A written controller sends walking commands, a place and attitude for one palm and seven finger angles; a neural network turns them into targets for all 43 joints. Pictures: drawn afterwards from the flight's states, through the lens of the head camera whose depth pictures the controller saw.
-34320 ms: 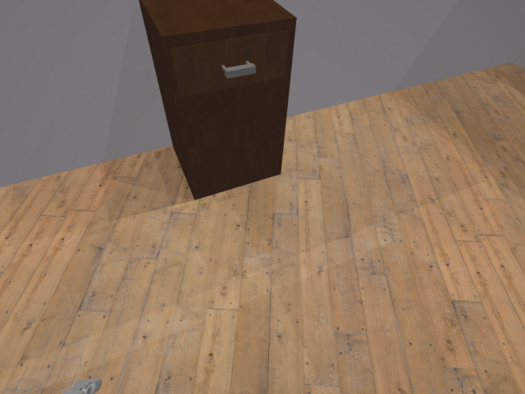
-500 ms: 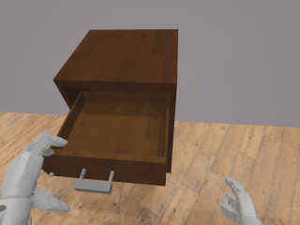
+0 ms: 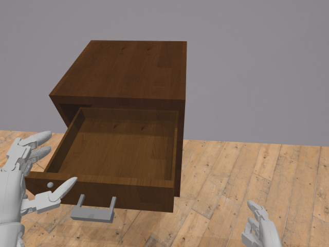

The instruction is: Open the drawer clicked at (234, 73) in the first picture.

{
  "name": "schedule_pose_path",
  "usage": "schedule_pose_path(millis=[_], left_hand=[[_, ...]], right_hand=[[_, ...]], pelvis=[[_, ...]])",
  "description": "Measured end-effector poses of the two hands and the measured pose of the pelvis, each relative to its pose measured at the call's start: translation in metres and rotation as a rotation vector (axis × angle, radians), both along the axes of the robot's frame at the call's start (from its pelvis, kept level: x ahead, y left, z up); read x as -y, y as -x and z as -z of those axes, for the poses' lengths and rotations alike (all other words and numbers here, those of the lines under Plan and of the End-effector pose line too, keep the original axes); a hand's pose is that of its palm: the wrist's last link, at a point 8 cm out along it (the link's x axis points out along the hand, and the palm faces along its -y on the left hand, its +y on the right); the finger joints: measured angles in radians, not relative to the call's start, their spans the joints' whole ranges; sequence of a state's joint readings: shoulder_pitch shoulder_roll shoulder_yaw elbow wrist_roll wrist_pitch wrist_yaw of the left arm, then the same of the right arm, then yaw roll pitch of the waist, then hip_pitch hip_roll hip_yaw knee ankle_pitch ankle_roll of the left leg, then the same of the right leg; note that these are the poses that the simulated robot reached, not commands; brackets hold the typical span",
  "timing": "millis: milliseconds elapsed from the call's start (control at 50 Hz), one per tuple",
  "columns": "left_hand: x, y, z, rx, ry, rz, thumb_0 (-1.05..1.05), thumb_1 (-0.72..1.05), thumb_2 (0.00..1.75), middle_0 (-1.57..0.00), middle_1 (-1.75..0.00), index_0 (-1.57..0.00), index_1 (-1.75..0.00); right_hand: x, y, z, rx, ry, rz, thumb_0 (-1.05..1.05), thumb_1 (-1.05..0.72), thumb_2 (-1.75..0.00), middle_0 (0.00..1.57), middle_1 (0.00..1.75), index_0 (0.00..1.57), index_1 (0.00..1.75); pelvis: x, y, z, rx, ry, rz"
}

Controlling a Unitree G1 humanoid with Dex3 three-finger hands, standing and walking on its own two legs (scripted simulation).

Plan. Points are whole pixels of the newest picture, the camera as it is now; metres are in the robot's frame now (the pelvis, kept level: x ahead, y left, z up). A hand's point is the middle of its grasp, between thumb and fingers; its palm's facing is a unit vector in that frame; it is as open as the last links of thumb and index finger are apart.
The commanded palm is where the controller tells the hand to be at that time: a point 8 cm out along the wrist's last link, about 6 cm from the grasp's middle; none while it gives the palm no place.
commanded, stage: draw the hand back to the body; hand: left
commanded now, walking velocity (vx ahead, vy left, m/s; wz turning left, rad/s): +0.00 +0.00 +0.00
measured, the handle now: (95, 206) +0.23 +0.24 -0.10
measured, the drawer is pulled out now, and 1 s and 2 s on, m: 0.30 0.30 0.30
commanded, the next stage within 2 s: step back with the hand held close in 0.42 s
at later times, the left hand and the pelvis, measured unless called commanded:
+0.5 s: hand (45, 189) +0.17 +0.23 +0.15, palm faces +0.40 -0.81 -0.42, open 7.5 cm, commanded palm +0.12 +0.28 +0.18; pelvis -0.01 -0.01 +0.00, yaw +0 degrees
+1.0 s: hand (28, 203) +0.15 +0.25 +0.15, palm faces +0.30 -0.81 -0.51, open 7.4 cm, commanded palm +0.08 +0.29 +0.18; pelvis -0.05 +0.01 +0.00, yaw +1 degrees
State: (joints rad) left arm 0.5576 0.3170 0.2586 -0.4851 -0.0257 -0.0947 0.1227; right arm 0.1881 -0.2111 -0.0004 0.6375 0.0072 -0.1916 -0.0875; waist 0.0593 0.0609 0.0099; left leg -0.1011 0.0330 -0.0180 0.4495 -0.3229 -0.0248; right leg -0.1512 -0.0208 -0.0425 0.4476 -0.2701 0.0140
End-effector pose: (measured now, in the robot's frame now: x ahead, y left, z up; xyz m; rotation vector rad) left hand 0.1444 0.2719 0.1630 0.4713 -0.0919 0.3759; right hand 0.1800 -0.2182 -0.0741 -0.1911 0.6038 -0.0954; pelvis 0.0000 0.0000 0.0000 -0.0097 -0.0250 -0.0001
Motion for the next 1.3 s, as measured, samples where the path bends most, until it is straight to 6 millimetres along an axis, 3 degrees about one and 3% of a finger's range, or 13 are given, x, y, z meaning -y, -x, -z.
schedule_pose_path(millis=[220,420,660,840,1140,1300], left_hand=[[0.000,0.008,-0.011,0.046,-0.016,-0.021,0.00,0.60,0.77,-0.23,-0.49,-0.23,-0.49],[0.003,0.012,-0.009,0.032,-0.008,-0.018,0.01,0.84,0.88,-0.22,-0.34,-0.21,-0.34],[-0.006,0.009,-0.018,0.072,-0.072,0.010,0.01,0.89,0.90,-0.21,-0.30,-0.21,-0.30],[-0.008,0.011,-0.008,-0.015,-0.101,0.110,0.01,0.89,0.90,-0.21,-0.30,-0.21,-0.30],[-0.018,0.060,-0.009,0.080,-0.088,0.071,0.01,0.89,0.90,-0.21,-0.30,-0.21,-0.30],[-0.018,0.080,-0.009,0.132,-0.070,0.054,0.01,0.89,0.90,-0.21,-0.30,-0.21,-0.30]], right_hand=[[-0.007,-0.011,-0.005,0.041,-0.025,-0.023,0.02,-0.91,-0.90,0.20,0.30,0.20,0.30],[-0.010,-0.004,-0.003,0.031,-0.033,-0.035,0.02,-0.90,-0.90,0.20,0.30,0.20,0.30],[0.002,0.014,0.002,-0.049,0.001,-0.009,0.02,-0.90,-0.90,0.21,0.30,0.20,0.30],[0.013,0.037,0.003,-0.122,0.044,0.078,0.02,-0.91,-0.90,0.20,0.30,0.20,0.30],[-0.009,0.059,-0.005,-0.066,0.045,0.016,0.01,-0.90,-0.90,0.21,0.30,0.20,0.30],[-0.008,0.082,-0.003,-0.068,0.064,0.001,0.01,-0.90,-0.90,0.21,0.30,0.21,0.30]], pelvis=[[0.004,0.002,0.000,0.010,-0.001,-0.005],[0.005,0.006,0.000,0.014,-0.002,-0.006],[0.003,0.016,0.001,-0.027,0.006,-0.015],[-0.009,0.028,0.001,-0.065,-0.003,-0.006],[-0.010,0.066,0.008,-0.061,-0.002,-0.017],[-0.012,0.085,0.011,-0.063,0.010,-0.015]])
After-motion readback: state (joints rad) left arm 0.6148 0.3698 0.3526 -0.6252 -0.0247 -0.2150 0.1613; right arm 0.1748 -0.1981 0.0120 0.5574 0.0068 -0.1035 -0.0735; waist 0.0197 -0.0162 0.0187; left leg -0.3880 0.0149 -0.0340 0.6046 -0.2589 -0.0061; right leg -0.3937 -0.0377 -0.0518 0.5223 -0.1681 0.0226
